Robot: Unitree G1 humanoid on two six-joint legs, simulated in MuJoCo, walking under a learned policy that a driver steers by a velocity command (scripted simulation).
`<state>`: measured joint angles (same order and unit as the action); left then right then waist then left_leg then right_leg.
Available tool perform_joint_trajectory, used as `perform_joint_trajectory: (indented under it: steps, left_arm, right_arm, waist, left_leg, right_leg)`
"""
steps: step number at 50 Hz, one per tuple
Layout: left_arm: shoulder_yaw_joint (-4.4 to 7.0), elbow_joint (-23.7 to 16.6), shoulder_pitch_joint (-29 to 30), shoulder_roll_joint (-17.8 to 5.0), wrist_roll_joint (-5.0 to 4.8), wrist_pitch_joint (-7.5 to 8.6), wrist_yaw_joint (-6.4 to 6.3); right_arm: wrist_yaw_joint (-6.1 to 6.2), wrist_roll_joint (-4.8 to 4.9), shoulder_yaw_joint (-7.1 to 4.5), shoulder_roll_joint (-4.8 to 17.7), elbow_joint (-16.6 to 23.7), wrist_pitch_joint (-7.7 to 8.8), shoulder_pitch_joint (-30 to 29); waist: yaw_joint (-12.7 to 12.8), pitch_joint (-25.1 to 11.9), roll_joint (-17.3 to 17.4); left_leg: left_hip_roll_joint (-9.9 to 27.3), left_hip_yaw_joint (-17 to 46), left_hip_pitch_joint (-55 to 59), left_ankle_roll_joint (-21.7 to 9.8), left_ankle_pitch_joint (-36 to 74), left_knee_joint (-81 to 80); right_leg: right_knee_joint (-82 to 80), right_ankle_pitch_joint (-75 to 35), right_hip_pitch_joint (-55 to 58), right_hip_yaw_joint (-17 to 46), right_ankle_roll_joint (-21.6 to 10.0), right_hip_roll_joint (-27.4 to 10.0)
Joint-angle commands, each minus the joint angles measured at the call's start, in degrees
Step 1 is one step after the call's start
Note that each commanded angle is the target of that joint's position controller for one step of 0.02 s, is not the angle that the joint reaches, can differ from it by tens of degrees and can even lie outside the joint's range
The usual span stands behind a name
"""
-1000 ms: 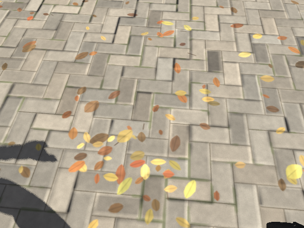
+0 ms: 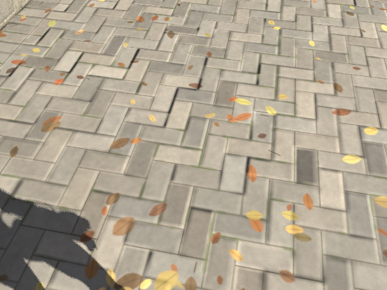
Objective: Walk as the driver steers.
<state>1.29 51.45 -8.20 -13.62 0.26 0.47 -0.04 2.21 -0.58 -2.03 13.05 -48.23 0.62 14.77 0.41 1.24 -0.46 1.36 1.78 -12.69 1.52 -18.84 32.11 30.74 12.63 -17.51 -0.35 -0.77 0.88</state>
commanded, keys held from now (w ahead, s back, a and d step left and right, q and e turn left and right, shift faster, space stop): e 0.42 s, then no key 0.58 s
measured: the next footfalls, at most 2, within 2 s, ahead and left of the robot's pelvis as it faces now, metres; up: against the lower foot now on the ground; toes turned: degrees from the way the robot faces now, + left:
left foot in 0.66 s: +0.10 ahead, +0.12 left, +0.00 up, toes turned -19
right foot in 0.92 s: +0.01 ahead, -0.13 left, +0.00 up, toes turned -14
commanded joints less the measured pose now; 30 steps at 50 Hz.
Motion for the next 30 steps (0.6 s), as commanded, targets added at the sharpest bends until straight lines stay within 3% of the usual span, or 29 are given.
perform_joint_trajectory:
  steps: [1, 4, 6, 9, 10, 11, 12, 13, 14, 15, 16, 17, 18, 21, 25, 28, 30]
  left_arm:
    - [2.19, -3.83, 4.11, -8.0, -0.99, 0.18, -0.27]
    - [2.76, -4.74, 4.43, -7.61, -1.27, -0.64, -0.42]
    - [2.97, -5.39, 4.04, -7.01, -0.98, -1.19, -0.28]
    - [3.31, -6.05, 2.04, -6.14, -0.74, -1.86, 0.5]
    - [3.45, -6.17, 1.52, -6.19, -0.89, -1.97, 0.84]
    - [3.71, -6.1, 0.74, -6.49, -1.0, -2.01, 1.08]
    - [4.42, -6.13, -0.09, -8.13, -0.98, -1.99, 1.03]
    - [6.26, -6.65, -0.67, -14.87, -0.58, -1.89, 0.49]
    - [6.06, -6.18, -7.08, -15.71, 0.67, -1.15, 0.8]
    - [5.16, -6.58, -6.68, -14.47, 1.17, 0.19, 0.86]
    - [5.1, -7.91, -2.98, -13.72, 0.41, 0.97, 0.63]
    - [5.05, -8.73, -0.09, -13.21, -0.67, 1.01, 0.25]
    - [4.72, -9.12, 1.5, -12.21, -1.25, 0.64, -0.36]
    - [4.59, -9.46, 0.97, -11.46, -0.9, -0.75, -1.41]
    - [4.6, -9.55, 0.46, -11.24, -0.61, -1.34, -2.24]
    - [4.36, -9.52, 0.95, -11.09, -0.12, -1.82, -1.99]
    - [3.95, -9.42, 1.35, -10.58, -0.33, -2.2, -1.88]
  right_arm:
    - [1.17, 0.33, -2.8, 9.65, 2.56, 0.28, 2.12]
    - [2.3, 0.29, -3.53, 10.04, 2.75, -0.61, 3.62]
    - [2.83, 0.16, -4.11, 10.97, 3.23, -1.02, 3.66]
    - [3.28, 0.62, -4.38, 11.11, 5.18, -0.96, -1.73]
    - [3.3, 0.96, -4.45, 11.23, 5.86, -0.89, -3.86]
    - [3.28, 1.16, -4.61, 11.51, 6.04, -0.85, -4.77]
    - [3.11, 1.04, -4.78, 11.4, 5.53, -0.77, -3.26]
    - [2.91, 0.1, -4.44, 9.32, 7.22, -0.68, -2.76]
    - [2.94, -0.38, -3.7, 8.02, 9.11, -0.67, -8.59]
    - [2.52, 0.27, -3.69, 7.68, 8.74, -0.48, -6.47]
    - [2.25, 0.82, -3.77, 7.97, 7.66, -0.56, -5.02]
    - [2.42, 0.59, -4.12, 8.71, 7.01, -0.57, -4.67]
    - [2.76, 0.18, -4.5, 9.61, 6.8, -0.55, -4.92]
    - [2.46, 0.49, -4.1, 7.64, 7.02, -0.14, -4.78]
    - [1.72, 0.81, -3.18, 6.48, 6.78, 0.06, -5.61]
    - [0.89, 1.14, -3.18, 7.54, 6.67, 0.3, -5.63]
    - [0.23, 1.19, -3.09, 7.51, 6.23, 0.75, -4.78]
  waist:
    - [-1.42, -2.74, 1.41]
    - [-1.94, -3.37, 2.76]
    - [-2.01, -3.59, 5.66]
    - [-0.3, -3.71, 10.74]
    - [0.3, -3.06, 10.25]
    - [0.96, -2.9, 8.56]
    - [1.01, -3.06, 4.1]
    - [-0.61, -2.87, -11.74]
    - [4.56, -5.97, -16.25]
    - [3.23, -9.17, -9.87]
    - [1.49, -8.36, -4.8]
    - [0.47, -6.9, -1.64]
    - [-0.04, -6.66, -1.59]
    - [-0.34, -6.7, -4.96]
    - [0.8, -7.06, -6.92]
    - [1.3, -5.75, -8.79]
    - [0.77, -5.04, -8.36]
  left_leg:
    - [2.03, 0.73, 0.89, -2.4, 14.01, -3.0]
    - [4.93, 2.07, 2.44, -4.59, 19.04, -2.65]
    - [9.92, 5.7, 4.27, -7.52, 23.21, -4.11]
    - [17.5, 9.73, 3.09, -11.26, 27.5, -5.18]
    - [17.73, 8.75, 1.28, -10.84, 26.68, -4.63]
    - [15.99, 6.07, -1.37, -8.95, 23.87, -2.67]
    - [12.18, 1.6, -4.8, -5.65, 17.17, 2.37]
    - [1.96, -7.86, -13.73, 0.74, 4.88, 16.37]
    - [-4.75, -1.96, -23.42, 2.39, -20.79, 29.85]
    - [-2.77, 4.41, -24.77, 1.8, -20.98, 37.91]
    - [-1.88, 4.83, -24.93, 1.51, -17.23, 39.91]
    - [-0.87, 4.86, -25.45, 1.55, -12.69, 37.98]
    - [0.21, 5.14, -23.85, 1.7, -9.07, 35.13]
    - [-1.67, 3.54, -19.52, 2.78, -4.4, 27.8]
    - [-1.46, 2.66, -13.72, 3.62, -2.27, 15.82]
    - [-1.54, 1.67, -8.41, 3.24, -2.18, 10.17]
    - [-1.64, 1.05, -5.26, 2.24, -0.17, 3.81]
  right_leg:
    - [-0.72, -13.66, 0.02, 3.69, -3.28, -2.03]
    - [3.55, -14.16, -3.93, 4.08, -3.33, -0.93]
    - [7.75, -10.94, -7.66, 2.87, -2.2, 0.13]
    - [13.35, 7.3, -8.92, 0.1, -1.71, -0.13]
    - [11.94, 9.18, -7.34, -0.63, -2.27, -0.56]
    - [8.2, 5.6, -3.43, -0.79, -3.15, -0.45]
    - [2.06, -3.26, 1.6, 2.66, -4.64, -0.98]
    - [-6.64, -14.71, 5.9, 21.5, -10.8, -10.01]
    - [-12.75, -21.85, 13.77, 37.35, -18.63, -17.5]
    - [-11.66, -22.52, 16.01, 35.91, -19.2, -18.99]
    - [-10.38, -21.95, 14.16, 30.94, -17.3, -17.06]
    - [-10.47, -19.32, 12.27, 27.49, -14.88, -15.09]
    - [-10.97, -16.25, 10.35, 25.18, -13.1, -13.5]
    - [-12.17, -12.55, 7.64, 22.18, -12.0, -9.41]
    - [-12.81, -6.39, 6.33, 21.66, -11.98, -9.28]
    - [-13.35, -3.64, 3.25, 23.2, -12.2, -9.64]
    - [-12.22, -4.03, 3.04, 24.2, -11.52, -9.63]
Velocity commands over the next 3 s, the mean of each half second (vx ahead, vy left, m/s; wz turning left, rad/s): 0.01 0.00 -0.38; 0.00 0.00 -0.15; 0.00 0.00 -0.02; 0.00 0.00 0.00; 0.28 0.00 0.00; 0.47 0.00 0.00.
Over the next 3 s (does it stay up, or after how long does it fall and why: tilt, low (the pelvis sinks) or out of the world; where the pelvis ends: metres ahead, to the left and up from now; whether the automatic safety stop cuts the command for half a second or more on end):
stays up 0.39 -0.14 0.01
